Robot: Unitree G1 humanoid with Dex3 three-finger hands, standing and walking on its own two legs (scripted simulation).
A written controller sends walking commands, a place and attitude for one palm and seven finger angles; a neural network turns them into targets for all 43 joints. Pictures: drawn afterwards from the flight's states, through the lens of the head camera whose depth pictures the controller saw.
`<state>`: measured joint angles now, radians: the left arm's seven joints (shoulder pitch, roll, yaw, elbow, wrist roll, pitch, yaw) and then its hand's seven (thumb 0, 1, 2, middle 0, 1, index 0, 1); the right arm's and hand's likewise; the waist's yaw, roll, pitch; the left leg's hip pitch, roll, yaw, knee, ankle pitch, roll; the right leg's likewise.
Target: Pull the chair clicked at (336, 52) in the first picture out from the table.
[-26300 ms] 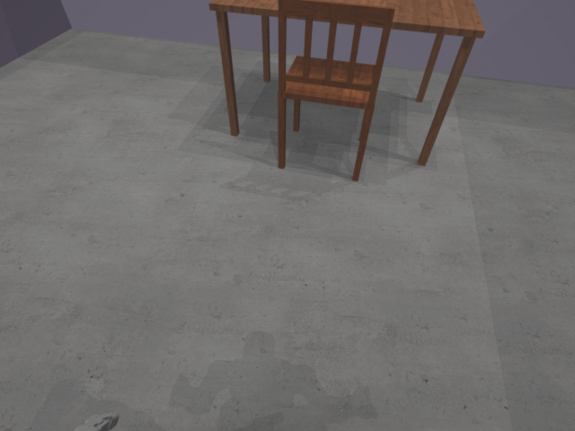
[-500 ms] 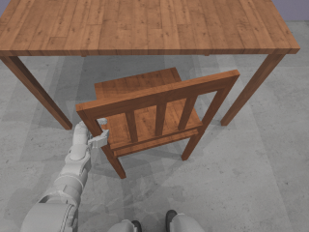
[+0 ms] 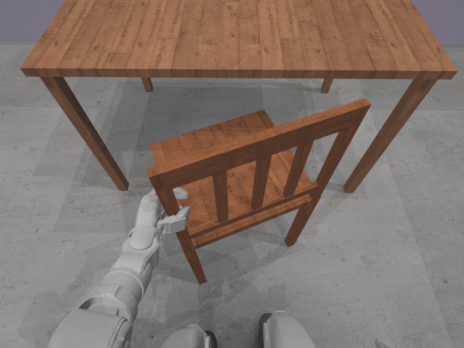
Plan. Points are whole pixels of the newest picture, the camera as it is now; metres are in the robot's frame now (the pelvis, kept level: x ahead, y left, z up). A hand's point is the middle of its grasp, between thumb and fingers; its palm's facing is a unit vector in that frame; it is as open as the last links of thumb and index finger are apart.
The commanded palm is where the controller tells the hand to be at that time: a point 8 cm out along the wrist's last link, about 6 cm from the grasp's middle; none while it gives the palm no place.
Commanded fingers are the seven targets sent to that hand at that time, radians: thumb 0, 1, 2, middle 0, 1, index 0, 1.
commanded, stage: step backward, pulling the chair out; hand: left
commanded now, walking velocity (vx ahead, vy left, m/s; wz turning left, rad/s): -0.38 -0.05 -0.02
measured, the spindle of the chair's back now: (259, 183) +0.45 -0.06 -0.10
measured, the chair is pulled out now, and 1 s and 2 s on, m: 0.14 0.18 0.22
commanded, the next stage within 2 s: none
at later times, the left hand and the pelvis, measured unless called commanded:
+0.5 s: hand (178, 224) +0.34 +0.11 -0.06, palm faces -0.05 -0.98 -0.18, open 5.8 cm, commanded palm +0.34 +0.16 -0.06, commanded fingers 0.00 0.90 0.90 -0.50 -1.45 -0.50 -1.45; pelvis -0.03 +0.01 +0.00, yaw +0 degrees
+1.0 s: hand (179, 244) +0.30 +0.11 -0.06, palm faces -0.08 -0.98 -0.19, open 5.7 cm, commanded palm +0.31 +0.16 -0.06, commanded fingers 0.00 0.90 0.90 -0.50 -1.45 -0.50 -1.45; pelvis -0.06 +0.01 +0.00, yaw -2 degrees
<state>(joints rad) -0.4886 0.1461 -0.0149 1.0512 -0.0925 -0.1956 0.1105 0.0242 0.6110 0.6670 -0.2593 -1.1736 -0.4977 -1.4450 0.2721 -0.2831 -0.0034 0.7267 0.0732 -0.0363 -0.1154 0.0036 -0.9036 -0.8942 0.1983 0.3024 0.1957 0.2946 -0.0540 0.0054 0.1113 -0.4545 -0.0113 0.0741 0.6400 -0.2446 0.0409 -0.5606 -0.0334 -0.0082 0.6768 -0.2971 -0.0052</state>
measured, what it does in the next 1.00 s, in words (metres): steps on the spot: left foot, then right foot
